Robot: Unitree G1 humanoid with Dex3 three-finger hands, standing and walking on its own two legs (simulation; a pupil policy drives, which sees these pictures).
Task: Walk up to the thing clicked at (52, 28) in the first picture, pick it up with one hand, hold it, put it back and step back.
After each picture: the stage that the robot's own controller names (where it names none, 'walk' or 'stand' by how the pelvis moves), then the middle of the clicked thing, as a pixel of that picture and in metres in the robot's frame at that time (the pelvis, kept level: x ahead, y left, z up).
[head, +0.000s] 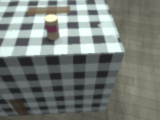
stand; (52, 27) +0.71 +0.16 -0.01
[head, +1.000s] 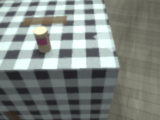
walk; (42, 39) +0.63 +0.22 +0.00
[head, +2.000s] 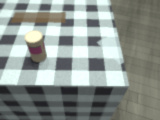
stand; (36, 46) +0.50 +0.20 +0.02
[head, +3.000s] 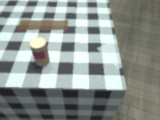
stand; (40, 52) +0.52 +0.19 -0.01
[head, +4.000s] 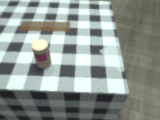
stand; (42, 54) +0.51 +0.19 -0.01
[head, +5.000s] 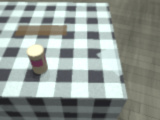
stand; (38, 59) +0.49 +0.20 -0.01
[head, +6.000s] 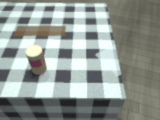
stand; (36, 60) +0.48 +0.20 -0.01
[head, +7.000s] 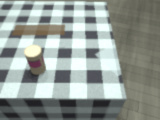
stand; (35, 60) +0.48 +0.20 -0.01
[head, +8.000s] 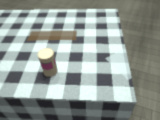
rise first; (48, 62) +0.48 +0.19 -0.01
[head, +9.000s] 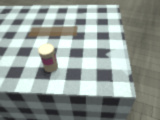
go down; (48, 58) +0.50 +0.19 +0.00
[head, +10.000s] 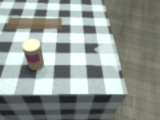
go down; (33, 54) +0.49 +0.17 +0.01
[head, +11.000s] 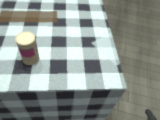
go down; (28, 49) +0.49 +0.17 +0.03
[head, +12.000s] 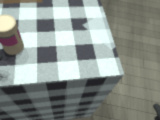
close in; (9, 36) +0.49 +0.19 +0.06
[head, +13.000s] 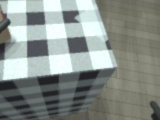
close; out of the picture +0.53 +0.20 +0.08
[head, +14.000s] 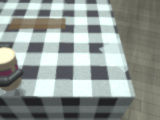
lift; (6, 70) +0.35 +0.23 +0.11
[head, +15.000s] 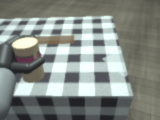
lift; (29, 60) +0.33 +0.17 +0.20
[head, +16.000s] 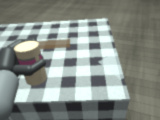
hold; (31, 63) +0.33 +0.16 +0.19
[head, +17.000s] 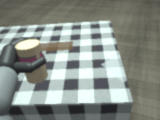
hold; (32, 61) +0.34 +0.15 +0.20
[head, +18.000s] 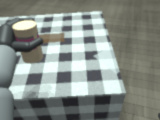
crouch; (29, 42) +0.41 +0.15 +0.20
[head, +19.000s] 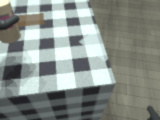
lower; (4, 21) +0.51 +0.18 +0.16
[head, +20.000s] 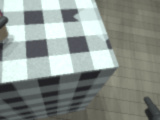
lower; out of the picture +0.53 +0.20 +0.08
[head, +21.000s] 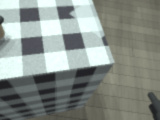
lower; out of the picture +0.53 +0.20 +0.08
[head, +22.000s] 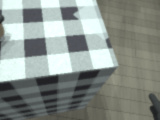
lower; out of the picture +0.53 +0.21 +0.08
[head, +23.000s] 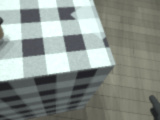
lower; out of the picture +0.53 +0.21 +0.08
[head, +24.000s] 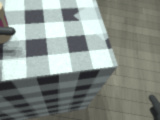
open; out of the picture +0.53 +0.19 +0.07
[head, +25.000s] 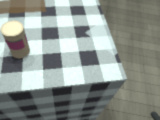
sink last; (16, 40) +0.49 +0.18 +0.05
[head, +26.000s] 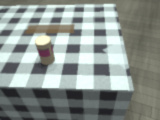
stand; (45, 50) +0.53 +0.20 +0.04
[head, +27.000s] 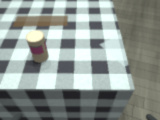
stand; (38, 46) +0.51 +0.19 +0.05
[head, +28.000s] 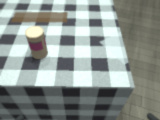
stand; (37, 43) +0.51 +0.19 +0.05
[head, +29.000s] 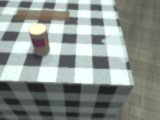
stand; (40, 40) +0.52 +0.18 +0.05
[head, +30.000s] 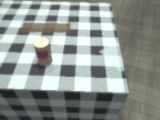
stand; (43, 51) +0.53 +0.18 -0.01
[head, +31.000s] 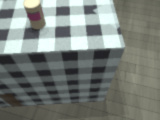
walk; (35, 14) +0.64 +0.20 +0.02
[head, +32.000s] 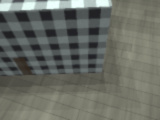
walk; out of the picture +0.96 +0.22 +0.01
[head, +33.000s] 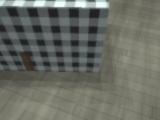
stand; out of the picture +1.12 +0.19 +0.01
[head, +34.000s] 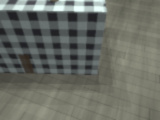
stand; out of the picture +1.13 +0.19 -0.01
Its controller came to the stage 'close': yes
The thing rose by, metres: 0.23
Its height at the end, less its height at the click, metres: +0.00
